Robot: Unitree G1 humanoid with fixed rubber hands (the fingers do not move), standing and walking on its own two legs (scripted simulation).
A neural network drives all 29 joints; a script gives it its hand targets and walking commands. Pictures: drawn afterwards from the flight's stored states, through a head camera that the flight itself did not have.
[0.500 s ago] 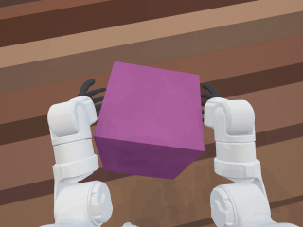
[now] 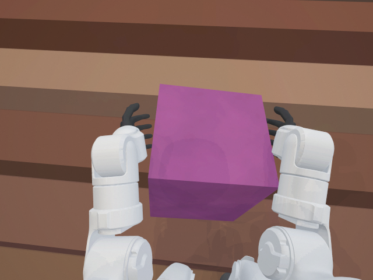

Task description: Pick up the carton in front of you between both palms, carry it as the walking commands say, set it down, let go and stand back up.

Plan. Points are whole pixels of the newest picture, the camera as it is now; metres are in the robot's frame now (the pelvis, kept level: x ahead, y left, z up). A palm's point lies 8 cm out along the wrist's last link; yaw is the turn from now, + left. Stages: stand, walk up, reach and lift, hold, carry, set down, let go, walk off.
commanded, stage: carry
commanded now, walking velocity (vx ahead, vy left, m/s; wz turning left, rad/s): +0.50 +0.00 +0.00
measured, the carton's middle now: (201, 161) +0.37 +0.06 +0.02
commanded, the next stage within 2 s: none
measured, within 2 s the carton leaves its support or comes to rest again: neither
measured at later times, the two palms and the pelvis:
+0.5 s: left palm out of the picture +0.68 +0.19 +0.31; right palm out of the picture +0.66 -0.10 +0.31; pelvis +0.30 +0.06 +0.17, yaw +4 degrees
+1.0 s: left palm out of the picture +0.95 +0.13 +0.43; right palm out of the picture +0.99 -0.15 +0.45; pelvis +0.60 -0.02 +0.31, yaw +0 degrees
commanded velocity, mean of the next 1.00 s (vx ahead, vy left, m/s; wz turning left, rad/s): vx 0.50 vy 0.00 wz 0.00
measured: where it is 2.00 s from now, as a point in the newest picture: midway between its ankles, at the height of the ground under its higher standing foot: (255, 15)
